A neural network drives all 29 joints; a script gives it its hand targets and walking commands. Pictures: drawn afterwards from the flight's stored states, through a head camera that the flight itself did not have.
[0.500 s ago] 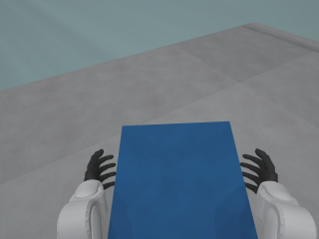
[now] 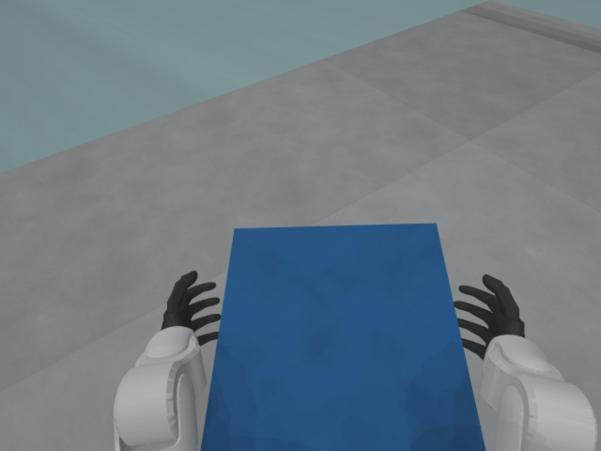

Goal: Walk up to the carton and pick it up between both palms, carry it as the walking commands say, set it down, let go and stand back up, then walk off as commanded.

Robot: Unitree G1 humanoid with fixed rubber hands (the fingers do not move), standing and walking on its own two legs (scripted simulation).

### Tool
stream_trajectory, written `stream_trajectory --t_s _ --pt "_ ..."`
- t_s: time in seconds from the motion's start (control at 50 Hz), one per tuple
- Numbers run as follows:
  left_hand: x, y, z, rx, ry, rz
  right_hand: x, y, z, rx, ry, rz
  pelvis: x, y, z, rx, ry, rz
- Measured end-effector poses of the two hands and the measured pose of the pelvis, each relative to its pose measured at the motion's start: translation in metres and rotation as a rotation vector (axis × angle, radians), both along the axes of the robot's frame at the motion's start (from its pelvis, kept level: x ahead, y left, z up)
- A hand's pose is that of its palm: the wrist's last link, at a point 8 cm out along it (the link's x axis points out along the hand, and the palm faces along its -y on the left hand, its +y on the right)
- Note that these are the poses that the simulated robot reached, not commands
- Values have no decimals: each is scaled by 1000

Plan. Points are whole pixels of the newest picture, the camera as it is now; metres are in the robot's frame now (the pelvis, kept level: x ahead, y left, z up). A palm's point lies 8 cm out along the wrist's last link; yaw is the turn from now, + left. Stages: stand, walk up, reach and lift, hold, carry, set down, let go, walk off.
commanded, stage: carry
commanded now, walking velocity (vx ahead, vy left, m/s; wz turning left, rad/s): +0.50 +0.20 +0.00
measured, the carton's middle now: (335, 344) +0.29 -0.01 -0.01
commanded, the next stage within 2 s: none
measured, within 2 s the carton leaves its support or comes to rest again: neither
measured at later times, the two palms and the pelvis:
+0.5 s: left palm (172, 162) +0.58 +0.28 +0.08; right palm (373, 166) +0.55 -0.07 +0.09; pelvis +0.32 +0.13 +0.01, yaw -6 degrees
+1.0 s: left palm (177, 71) +0.89 +0.35 +0.11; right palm (330, 66) +0.91 -0.01 +0.10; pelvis +0.66 +0.17 +0.01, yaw -1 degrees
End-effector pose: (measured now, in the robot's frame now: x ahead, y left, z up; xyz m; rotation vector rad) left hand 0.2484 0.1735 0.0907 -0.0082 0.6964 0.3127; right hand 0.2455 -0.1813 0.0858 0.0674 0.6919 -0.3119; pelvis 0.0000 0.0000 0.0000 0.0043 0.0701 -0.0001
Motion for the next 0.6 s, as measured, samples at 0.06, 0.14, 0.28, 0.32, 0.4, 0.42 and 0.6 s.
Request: stream_trajectory --t_s 0.06,0.14,0.28,0.32,0.4,0.42,0.6 --pt "24 14 8 -12 4 34 39 14 5 9 4 42 35 6 10 20 -4 -5" --pt "70 31 17 -15 -30 35 92 31 14 8 -32 49 84 23 15 39 -5 -11" --pt "181 71 7 -16 -86 -18 183 71 7 -6 -88 -3 186 74 -7 23 -22 -40" --pt "218 85 -4 -22 -90 -31 210 85 0 -18 -89 -16 216 91 -18 33 -32 -60" --pt "274 101 -16 -43 -4 -56 252 102 -5 -42 -1 -52 260 113 -9 19 -9 -83" --pt "286 103 -16 -50 9 -67 261 104 -4 -44 13 -62 271 118 -5 14 -4 -90" --pt "403 114 7 -38 -51 -124 359 117 20 -54 -45 -114 383 143 7 3 8 -96"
